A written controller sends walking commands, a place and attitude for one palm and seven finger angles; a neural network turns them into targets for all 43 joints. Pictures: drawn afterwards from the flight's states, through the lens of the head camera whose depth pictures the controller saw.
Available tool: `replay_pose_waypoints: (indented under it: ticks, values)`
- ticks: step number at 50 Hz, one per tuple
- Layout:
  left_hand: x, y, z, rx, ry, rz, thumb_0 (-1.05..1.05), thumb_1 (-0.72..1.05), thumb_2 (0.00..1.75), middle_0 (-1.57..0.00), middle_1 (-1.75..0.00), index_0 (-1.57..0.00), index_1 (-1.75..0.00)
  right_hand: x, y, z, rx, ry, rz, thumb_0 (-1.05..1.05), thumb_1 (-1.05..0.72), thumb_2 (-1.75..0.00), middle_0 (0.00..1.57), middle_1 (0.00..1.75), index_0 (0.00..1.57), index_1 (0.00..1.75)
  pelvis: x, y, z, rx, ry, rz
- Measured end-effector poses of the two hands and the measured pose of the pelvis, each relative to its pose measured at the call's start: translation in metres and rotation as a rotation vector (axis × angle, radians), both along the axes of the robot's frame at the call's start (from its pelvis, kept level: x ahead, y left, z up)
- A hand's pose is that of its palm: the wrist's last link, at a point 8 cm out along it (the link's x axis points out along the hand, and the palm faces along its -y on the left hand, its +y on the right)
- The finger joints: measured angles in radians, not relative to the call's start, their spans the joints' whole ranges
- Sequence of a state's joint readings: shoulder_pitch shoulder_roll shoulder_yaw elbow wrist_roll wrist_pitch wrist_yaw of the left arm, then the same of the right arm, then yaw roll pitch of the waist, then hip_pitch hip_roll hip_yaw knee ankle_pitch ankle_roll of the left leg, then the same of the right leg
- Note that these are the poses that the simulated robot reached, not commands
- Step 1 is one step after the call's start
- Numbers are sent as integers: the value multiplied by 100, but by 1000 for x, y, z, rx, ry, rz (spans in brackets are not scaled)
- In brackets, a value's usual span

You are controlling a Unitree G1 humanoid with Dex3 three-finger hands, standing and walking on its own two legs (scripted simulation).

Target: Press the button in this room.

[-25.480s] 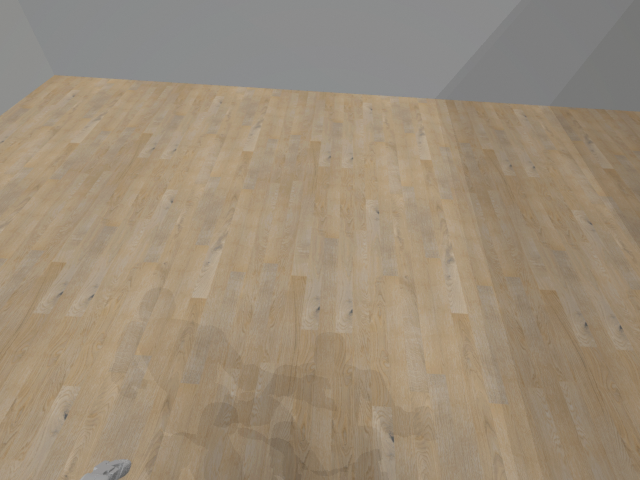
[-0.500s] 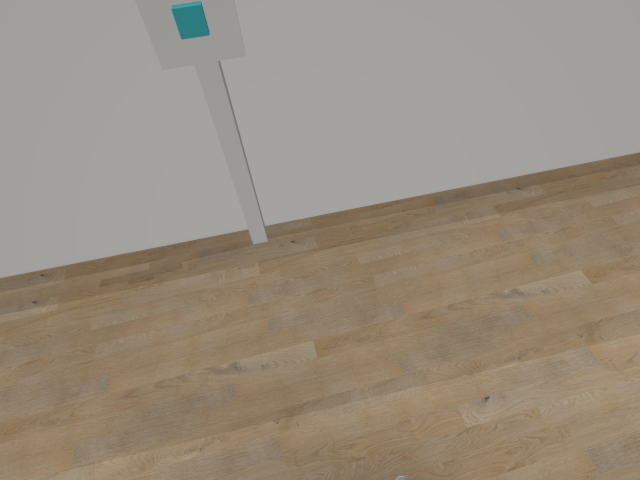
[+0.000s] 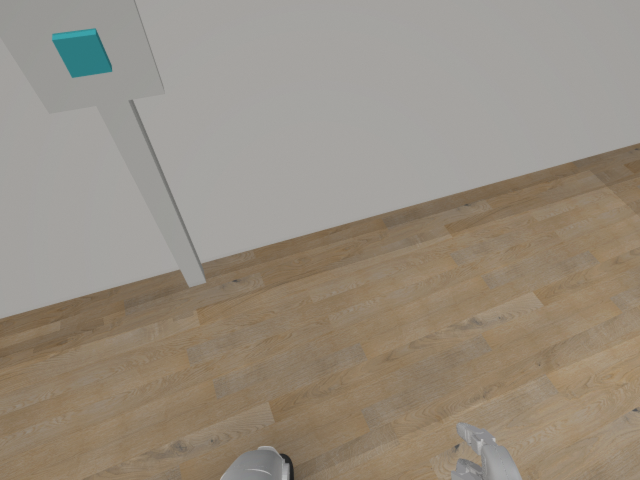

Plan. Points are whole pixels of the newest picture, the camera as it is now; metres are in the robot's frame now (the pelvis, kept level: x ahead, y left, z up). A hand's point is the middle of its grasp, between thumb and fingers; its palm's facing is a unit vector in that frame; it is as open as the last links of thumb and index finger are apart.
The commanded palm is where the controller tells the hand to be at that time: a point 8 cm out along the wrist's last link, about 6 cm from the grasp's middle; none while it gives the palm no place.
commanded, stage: turn to face it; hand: left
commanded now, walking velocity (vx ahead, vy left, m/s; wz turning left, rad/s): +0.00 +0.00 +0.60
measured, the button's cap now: (83, 52) +0.67 +0.49 +0.11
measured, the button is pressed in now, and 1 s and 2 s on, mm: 0 0 0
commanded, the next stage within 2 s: take the last steps up to it in 0.78 s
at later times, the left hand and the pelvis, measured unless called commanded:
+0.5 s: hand (222, 394) +0.23 +0.17 -0.13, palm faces +0.12 -0.97 -0.22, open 7.3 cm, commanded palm none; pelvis +0.09 -0.02 +0.01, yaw +10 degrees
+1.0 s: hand out of the picture -0.08 +0.14 -0.16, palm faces +0.47 -0.85 -0.24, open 7.4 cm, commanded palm none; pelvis +0.04 -0.03 +0.02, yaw +23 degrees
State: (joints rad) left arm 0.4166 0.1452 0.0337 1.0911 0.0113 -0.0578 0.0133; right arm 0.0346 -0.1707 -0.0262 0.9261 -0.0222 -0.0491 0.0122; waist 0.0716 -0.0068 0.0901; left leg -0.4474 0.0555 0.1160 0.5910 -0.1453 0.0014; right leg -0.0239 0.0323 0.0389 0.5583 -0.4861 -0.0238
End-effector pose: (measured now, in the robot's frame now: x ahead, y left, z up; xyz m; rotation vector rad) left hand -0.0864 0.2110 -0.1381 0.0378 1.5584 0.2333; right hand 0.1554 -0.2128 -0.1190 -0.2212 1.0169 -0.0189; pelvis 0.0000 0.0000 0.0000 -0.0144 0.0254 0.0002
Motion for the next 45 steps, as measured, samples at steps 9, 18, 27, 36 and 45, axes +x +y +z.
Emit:
replay_pose_waypoints:
  ticks: [9, 18, 27, 36, 45]
  values:
    - [171, 58, 10, 65, -232, -126, 0, 91, 90, -19, -30, -20, -30, -61, 0, 8, -64, 224, -175, -1, -94, -90, 21, 30, 21, 30, 53, 24, 19, -5, -30, 12]
    - [284, 47, 34, 94, -482, -128, 0, 91, 90, -19, -30, -20, -30, -111, -15, 8, -64, 452, -199, 0, -92, -90, 21, 30, 20, 30, 79, 11, 22, 13, -31, 104]
    - [283, 2, 43, 132, -517, -90, 0, 91, 90, -19, -30, -20, -30, -67, -46, -21, 3, 414, -130, 0, -91, -90, 21, 30, 20, 30, 88, -28, 12, 31, -41, 193]
    - [174, -13, 46, 185, -366, 115, 0, 90, 90, -20, -30, -21, -30, 28, -72, -10, -37, 275, 63, 0, -91, -90, 20, 30, 20, 30, 80, -47, 22, 65, -50, 310]
    - [47, -27, 29, 154, -156, 284, 0, 90, 90, -20, -30, -21, -30, 87, -45, 9, -101, 172, 231, 0, -91, -90, 20, 29, 20, 30, 61, -43, 21, 52, -38, 377]
